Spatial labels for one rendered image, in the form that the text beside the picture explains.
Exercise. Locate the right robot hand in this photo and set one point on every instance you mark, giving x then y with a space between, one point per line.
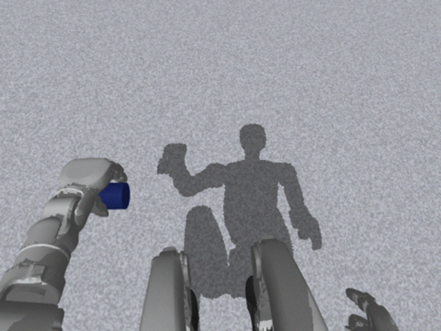
378 318

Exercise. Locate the left robot arm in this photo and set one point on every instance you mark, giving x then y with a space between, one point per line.
31 289

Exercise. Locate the can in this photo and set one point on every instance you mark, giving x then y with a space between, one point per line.
116 196

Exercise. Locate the left robot hand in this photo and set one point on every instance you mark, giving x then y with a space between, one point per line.
93 174

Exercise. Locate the right robot foot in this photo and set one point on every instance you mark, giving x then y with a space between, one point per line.
251 303

